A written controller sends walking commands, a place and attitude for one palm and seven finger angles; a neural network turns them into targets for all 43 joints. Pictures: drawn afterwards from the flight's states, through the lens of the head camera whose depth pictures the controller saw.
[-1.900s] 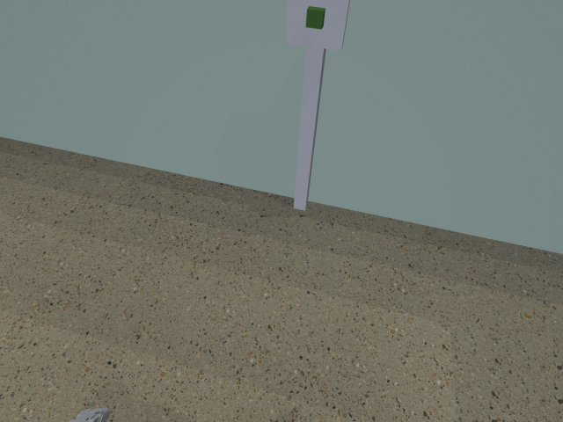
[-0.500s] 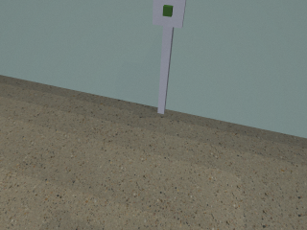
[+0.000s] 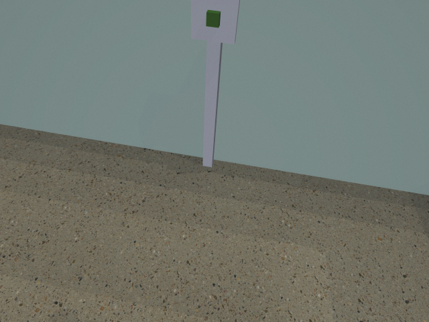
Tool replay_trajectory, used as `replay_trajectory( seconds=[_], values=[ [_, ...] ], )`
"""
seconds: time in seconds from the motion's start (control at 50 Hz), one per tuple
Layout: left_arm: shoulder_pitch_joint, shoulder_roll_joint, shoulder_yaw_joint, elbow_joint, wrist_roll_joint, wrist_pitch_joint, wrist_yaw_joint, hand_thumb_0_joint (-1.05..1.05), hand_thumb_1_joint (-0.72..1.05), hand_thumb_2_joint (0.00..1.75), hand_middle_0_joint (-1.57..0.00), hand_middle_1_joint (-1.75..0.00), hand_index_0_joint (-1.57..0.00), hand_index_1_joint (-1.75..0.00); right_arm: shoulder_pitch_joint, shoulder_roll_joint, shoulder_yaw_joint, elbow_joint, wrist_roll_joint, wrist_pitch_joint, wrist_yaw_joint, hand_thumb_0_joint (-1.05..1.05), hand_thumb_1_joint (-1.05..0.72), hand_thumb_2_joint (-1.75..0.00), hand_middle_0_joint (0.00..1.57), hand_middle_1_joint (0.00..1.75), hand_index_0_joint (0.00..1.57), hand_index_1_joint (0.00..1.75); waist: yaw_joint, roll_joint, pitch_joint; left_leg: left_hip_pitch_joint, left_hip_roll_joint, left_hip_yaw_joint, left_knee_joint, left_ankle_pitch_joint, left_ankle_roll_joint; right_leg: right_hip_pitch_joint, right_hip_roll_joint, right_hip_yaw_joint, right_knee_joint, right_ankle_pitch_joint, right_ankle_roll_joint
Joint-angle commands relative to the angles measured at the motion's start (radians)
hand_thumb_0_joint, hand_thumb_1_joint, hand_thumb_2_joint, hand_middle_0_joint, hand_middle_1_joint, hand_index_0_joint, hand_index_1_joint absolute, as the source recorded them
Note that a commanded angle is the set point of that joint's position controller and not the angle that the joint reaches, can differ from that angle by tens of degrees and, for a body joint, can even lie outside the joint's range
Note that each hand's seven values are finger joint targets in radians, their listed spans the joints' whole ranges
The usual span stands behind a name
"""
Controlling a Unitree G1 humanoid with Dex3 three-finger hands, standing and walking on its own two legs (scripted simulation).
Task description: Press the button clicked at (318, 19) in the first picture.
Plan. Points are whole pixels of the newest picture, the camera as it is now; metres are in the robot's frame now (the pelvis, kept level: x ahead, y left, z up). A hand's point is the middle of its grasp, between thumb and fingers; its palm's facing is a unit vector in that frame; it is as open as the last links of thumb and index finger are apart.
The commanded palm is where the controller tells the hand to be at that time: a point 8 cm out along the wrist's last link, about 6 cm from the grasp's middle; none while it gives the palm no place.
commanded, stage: walk to a spot facing it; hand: left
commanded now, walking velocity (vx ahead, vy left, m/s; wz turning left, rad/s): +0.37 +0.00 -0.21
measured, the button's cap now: (213, 18) +1.11 +0.08 +0.13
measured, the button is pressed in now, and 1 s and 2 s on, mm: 0 0 0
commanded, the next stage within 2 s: take the last steps up to it in 0.40 s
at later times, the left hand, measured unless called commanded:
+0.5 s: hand (159, 304) +0.20 +0.13 -0.17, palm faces +0.01 -0.99 -0.13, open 7.3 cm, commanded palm none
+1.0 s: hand (157, 226) +0.38 +0.17 -0.16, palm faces -0.05 -0.99 -0.16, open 7.3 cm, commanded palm none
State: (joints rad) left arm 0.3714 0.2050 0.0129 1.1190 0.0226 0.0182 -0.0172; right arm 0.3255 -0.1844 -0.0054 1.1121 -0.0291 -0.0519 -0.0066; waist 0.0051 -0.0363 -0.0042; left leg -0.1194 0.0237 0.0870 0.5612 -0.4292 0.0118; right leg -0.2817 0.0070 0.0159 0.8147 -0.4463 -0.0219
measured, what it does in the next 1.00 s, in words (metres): walks ahead: right foot, then left foot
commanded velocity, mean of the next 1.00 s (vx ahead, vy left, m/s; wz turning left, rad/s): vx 0.30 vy -0.03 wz -0.09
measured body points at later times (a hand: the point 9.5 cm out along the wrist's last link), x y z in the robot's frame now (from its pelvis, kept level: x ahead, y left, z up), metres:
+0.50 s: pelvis +0.18 -0.03 +0.01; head +0.17 -0.01 +0.46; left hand +0.20 +0.18 -0.16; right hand +0.21 -0.27 -0.13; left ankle +0.26 +0.09 -0.69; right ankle +0.16 -0.14 -0.73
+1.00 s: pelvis +0.35 -0.01 +0.02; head +0.36 +0.01 +0.47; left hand +0.38 +0.22 -0.14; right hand +0.27 -0.21 -0.13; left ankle +0.31 +0.08 -0.73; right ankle +0.40 -0.17 -0.67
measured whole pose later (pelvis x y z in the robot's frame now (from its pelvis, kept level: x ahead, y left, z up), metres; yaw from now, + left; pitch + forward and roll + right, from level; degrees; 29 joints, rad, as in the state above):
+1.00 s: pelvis +0.35 -0.01 +0.02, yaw -5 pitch -1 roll +0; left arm 0.25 0.19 0.07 1.08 0.03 0.02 -0.02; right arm 0.41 -0.09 -0.04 1.14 -0.03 -0.06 -0.02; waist -0.02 -0.03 0.03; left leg -0.07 0.06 0.27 0.34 -0.25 0.03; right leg -0.54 -0.13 -0.07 0.90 -0.19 0.03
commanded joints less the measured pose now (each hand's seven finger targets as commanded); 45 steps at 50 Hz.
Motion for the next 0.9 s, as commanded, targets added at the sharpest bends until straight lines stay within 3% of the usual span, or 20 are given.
replay_trajectory(
  seconds=[0.0,0.06,0.12,0.14,0.16,0.18,0.2,0.22,0.26,0.32,0.4,0.5,0.54,0.56,0.58,0.6,0.62,0.66,0.72,0.88],
  values=[
    [-0.268,0.064,0.036,-0.170,-0.004,-0.063,-0.004,0.00,0.90,0.90,-0.20,-0.30,-0.20,-0.30,0.216,-0.168,-0.045,0.025,0.001,-0.026,-0.031,0.00,-0.90,-0.90,0.20,0.30,0.20,0.30,-0.090,0.148,0.181,0.224,0.373,-0.338,-0.292,0.573,0.209,-0.475,-0.105,-0.015,0.199,-0.066,-0.006],
    [-0.245,0.016,0.036,-0.162,-0.004,-0.049,-0.021,0.00,0.90,0.90,-0.20,-0.30,-0.20,-0.30,0.154,-0.147,-0.045,0.020,-0.001,-0.032,-0.031,0.00,-0.90,-0.90,0.20,0.30,0.20,0.30,-0.043,0.184,0.180,0.070,0.281,-0.160,-0.332,0.427,0.141,-0.285,-0.103,-0.096,0.011,0.044,-0.003],
    [-0.131,0.008,0.044,-0.121,-0.003,-0.049,-0.021,0.00,0.90,0.90,-0.20,-0.30,-0.20,-0.30,0.134,-0.149,-0.048,0.036,0.006,-0.030,-0.030,0.00,-0.90,-0.90,0.20,0.30,0.20,0.30,0.021,0.156,0.124,-0.008,0.233,-0.050,-0.227,0.604,0.108,-0.009,-0.026,-0.187,-0.148,0.191,-0.026],
    [-0.022,0.022,0.054,-0.084,-0.001,-0.051,-0.016,0.00,0.90,0.90,-0.20,-0.30,-0.20,-0.30,0.120,-0.155,-0.051,0.040,0.012,-0.028,-0.030,0.00,-0.90,-0.90,0.20,0.30,0.20,0.30,0.077,0.144,0.073,-0.033,0.209,-0.005,-0.096,0.688,0.087,0.128,-0.002,-0.201,-0.203,0.235,-0.041],
    [0.122,0.072,0.066,-0.043,0.006,-0.062,-0.007,0.00,0.90,0.90,-0.20,-0.30,-0.20,-0.30,0.116,-0.144,-0.052,0.036,0.017,-0.029,-0.023,0.00,-0.90,-0.90,0.20,0.30,0.20,0.30,0.138,0.083,-0.001,-0.094,0.163,0.043,0.106,0.678,0.054,0.302,-0.011,-0.172,-0.253,0.254,-0.058],
    [0.240,0.166,0.090,-0.016,0.010,-0.077,0.010,0.00,0.90,0.90,-0.20,-0.30,-0.20,-0.30,0.131,-0.090,-0.041,0.016,0.027,-0.033,-0.009,0.00,-0.90,-0.90,0.20,0.30,0.20,0.30,0.177,-0.122,-0.093,-0.297,0.100,0.085,0.406,0.409,0.019,0.485,-0.226,0.101,-0.350,0.126,-0.133],
    [0.272,0.237,0.101,-0.009,-0.004,-0.076,0.021,0.00,0.90,0.90,-0.20,-0.30,-0.20,-0.30,0.121,-0.035,-0.040,-0.022,0.031,-0.033,-0.009,0.00,-0.90,-0.90,0.20,0.30,0.20,0.30,0.147,-0.236,-0.116,-0.474,0.019,0.039,0.695,-0.115,0.006,0.491,-0.465,0.525,-0.536,0.033,-0.239],
    [0.190,0.240,0.102,-0.030,-0.015,-0.069,0.024,0.00,0.90,0.90,-0.20,-0.30,-0.20,-0.30,0.033,-0.045,-0.045,-0.038,0.027,-0.023,-0.006,0.00,-0.90,-0.90,0.20,0.30,0.20,0.30,0.144,-0.136,-0.035,-0.531,0.069,-0.042,0.798,-0.111,0.019,0.355,-0.472,0.552,-0.611,-0.145,-0.257],
    [0.009,0.147,0.069,-0.079,-0.004,-0.070,0.032,0.00,0.90,0.90,-0.20,-0.30,-0.20,-0.30,-0.001,-0.029,-0.052,-0.047,0.008,-0.007,0.003,0.00,-0.90,-0.90,0.20,0.30,0.20,0.30,0.054,-0.046,0.106,-0.528,0.137,-0.081,0.777,0.039,0.014,0.078,-0.411,0.385,-0.635,-0.186,-0.190],
    [-0.068,0.081,0.050,-0.091,0.007,-0.082,0.039,0.00,0.90,0.90,-0.20,-0.30,-0.20,-0.30,0.112,0.014,-0.048,-0.008,-0.002,0.027,0.008,0.00,-0.90,-0.90,0.20,0.30,0.20,0.30,-0.032,-0.023,0.083,-0.395,0.154,-0.049,0.617,0.105,-0.017,-0.058,-0.326,0.119,-0.638,0.042,-0.141],
    [-0.068,0.098,0.049,-0.078,0.006,-0.090,0.034,0.00,0.90,0.90,-0.20,-0.30,-0.20,-0.30,0.059,0.027,-0.048,-0.054,0.006,0.033,0.024,0.00,-0.90,-0.90,0.20,0.30,0.20,0.30,-0.040,-0.051,0.111,-0.349,0.142,-0.003,0.361,0.179,-0.034,-0.079,-0.281,-0.007,-0.651,0.114,-0.130],
    [-0.013,0.093,0.050,-0.053,0.008,-0.087,0.032,0.00,0.90,0.90,-0.20,-0.30,-0.20,-0.30,-0.055,0.011,-0.051,-0.107,0.010,0.011,0.029,0.00,-0.90,-0.90,0.20,0.30,0.20,0.30,-0.011,-0.044,0.142,-0.282,0.101,0.037,0.150,0.199,-0.025,-0.003,-0.288,-0.022,-0.582,0.233,-0.115],
    [-0.005,0.083,0.051,-0.048,0.003,-0.079,0.034,0.00,0.90,0.90,-0.20,-0.30,-0.20,-0.30,-0.002,-0.008,-0.052,-0.091,0.007,0.001,0.024,0.00,-0.90,-0.90,0.20,0.30,0.20,0.30,-0.040,-0.011,0.115,-0.120,0.075,0.068,0.030,0.241,-0.021,-0.022,-0.243,-0.051,-0.489,0.246,-0.088],
    [0.000,0.065,0.047,-0.048,0.000,-0.073,0.031,0.00,0.90,0.90,-0.20,-0.30,-0.20,-0.30,0.077,-0.045,-0.059,-0.066,0.003,-0.005,0.018,0.00,-0.90,-0.90,0.20,0.30,0.20,0.30,-0.073,0.069,0.073,0.009,0.076,0.053,-0.031,0.238,-0.015,-0.055,-0.191,-0.088,-0.354,0.249,-0.067],
    [0.026,0.019,0.043,-0.064,-0.003,-0.070,0.025,0.00,0.90,0.90,-0.20,-0.30,-0.20,-0.30,0.181,-0.140,-0.081,-0.047,-0.007,-0.012,0.008,0.00,-0.90,-0.90,0.20,0.30,0.20,0.30,-0.105,0.286,0.016,0.146,0.240,-0.184,-0.150,0.182,0.042,-0.176,-0.093,-0.153,-0.098,0.118,-0.020],
    [0.004,-0.009,0.040,-0.098,-0.007,-0.070,0.020,0.00,0.90,0.90,-0.20,-0.30,-0.20,-0.30,0.273,-0.224,-0.096,-0.033,-0.009,-0.008,0.000,0.00,-0.90,-0.90,0.20,0.30,0.20,0.30,-0.125,0.448,-0.017,0.182,0.441,-0.459,-0.310,0.174,0.137,-0.295,0.002,-0.190,0.198,-0.177,0.012],
    [-0.042,0.020,0.043,-0.105,0.003,-0.062,0.029,0.00,0.90,0.90,-0.20,-0.30,-0.20,-0.30,0.245,-0.196,-0.085,-0.021,-0.008,-0.003,-0.016,0.00,-0.90,-0.90,0.20,0.30,0.20,0.30,-0.125,0.397,-0.021,0.143,0.451,-0.506,-0.360,0.080,0.137,-0.337,-0.028,-0.069,0.365,-0.143,-0.005],
    [-0.079,0.014,0.052,-0.090,0.007,-0.064,0.012,0.00,0.90,0.90,-0.20,-0.30,-0.20,-0.30,0.107,-0.115,-0.065,-0.065,-0.001,-0.011,-0.019,0.00,-0.90,-0.90,0.20,0.30,0.20,0.30,-0.070,0.187,0.078,0.004,0.393,-0.360,-0.368,0.063,0.121,-0.376,-0.103,-0.026,0.445,0.048,-0.002],
    [0.004,-0.028,0.053,-0.044,0.014,-0.039,0.006,0.00,0.90,0.90,-0.20,-0.30,-0.20,-0.30,0.050,-0.050,-0.055,-0.068,0.004,-0.033,-0.025,0.00,-0.90,-0.90,0.20,0.30,0.20,0.30,-0.011,0.150,0.054,-0.056,0.313,-0.128,-0.378,0.221,0.068,-0.288,-0.120,-0.029,0.384,0.180,0.028],
    [-0.095,-0.019,0.058,-0.082,0.010,-0.014,-0.003,0.00,0.90,0.90,-0.20,-0.30,-0.20,-0.30,0.122,-0.058,-0.057,-0.022,0.008,-0.032,-0.027,0.00,-0.90,-0.90,0.20,0.30,0.20,0.30,-0.022,0.123,0.102,0.046,0.319,-0.042,-0.414,0.292,0.119,-0.385,-0.152,-0.052,0.192,0.267,0.057]
  ],
)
